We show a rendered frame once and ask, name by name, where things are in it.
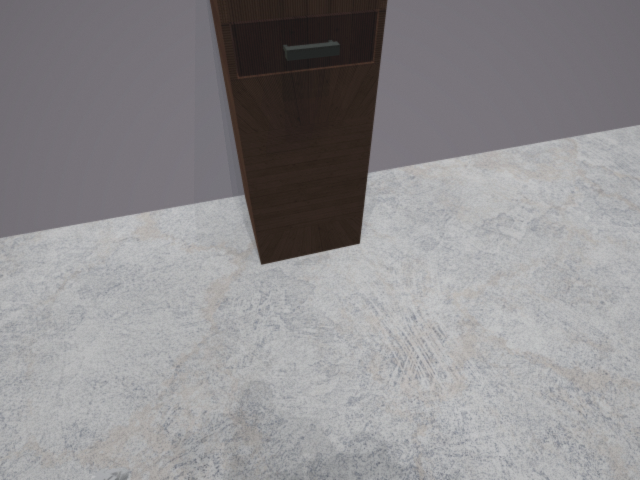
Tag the drawer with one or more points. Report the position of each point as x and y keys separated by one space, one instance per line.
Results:
x=258 y=44

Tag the handle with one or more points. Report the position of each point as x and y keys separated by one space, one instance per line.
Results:
x=308 y=51

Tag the cabinet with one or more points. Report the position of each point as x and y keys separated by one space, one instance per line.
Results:
x=303 y=137

